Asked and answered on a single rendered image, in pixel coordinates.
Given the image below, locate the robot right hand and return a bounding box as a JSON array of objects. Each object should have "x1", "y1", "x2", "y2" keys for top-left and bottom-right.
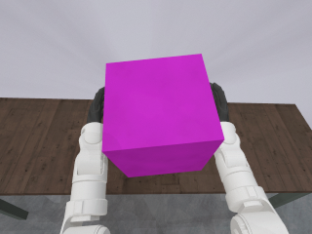
[{"x1": 210, "y1": 82, "x2": 230, "y2": 122}]

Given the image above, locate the robot left forearm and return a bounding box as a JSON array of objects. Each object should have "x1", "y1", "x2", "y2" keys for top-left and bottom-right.
[{"x1": 59, "y1": 122, "x2": 108, "y2": 234}]

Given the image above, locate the robot left hand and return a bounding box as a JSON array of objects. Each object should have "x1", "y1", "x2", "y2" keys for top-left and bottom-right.
[{"x1": 87, "y1": 87, "x2": 105, "y2": 124}]

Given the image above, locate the robot right upper arm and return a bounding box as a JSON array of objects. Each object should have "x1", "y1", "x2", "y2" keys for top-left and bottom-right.
[{"x1": 230, "y1": 211, "x2": 288, "y2": 234}]

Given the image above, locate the carton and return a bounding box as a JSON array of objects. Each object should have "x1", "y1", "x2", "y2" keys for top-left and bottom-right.
[{"x1": 101, "y1": 54, "x2": 225, "y2": 177}]

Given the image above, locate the table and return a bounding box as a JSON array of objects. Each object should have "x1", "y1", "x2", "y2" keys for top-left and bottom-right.
[{"x1": 0, "y1": 97, "x2": 312, "y2": 220}]

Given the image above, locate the robot left upper arm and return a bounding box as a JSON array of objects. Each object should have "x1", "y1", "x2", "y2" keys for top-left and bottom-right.
[{"x1": 63, "y1": 224, "x2": 110, "y2": 234}]

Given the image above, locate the robot right forearm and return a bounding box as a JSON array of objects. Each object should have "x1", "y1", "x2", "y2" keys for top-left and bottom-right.
[{"x1": 214, "y1": 121, "x2": 289, "y2": 234}]

